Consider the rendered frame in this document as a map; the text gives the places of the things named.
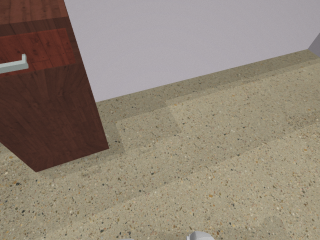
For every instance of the cabinet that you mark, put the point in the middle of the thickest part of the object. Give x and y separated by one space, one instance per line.
48 117

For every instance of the drawer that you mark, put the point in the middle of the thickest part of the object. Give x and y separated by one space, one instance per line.
43 50

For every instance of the handle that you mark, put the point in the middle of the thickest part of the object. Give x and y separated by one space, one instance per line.
15 65

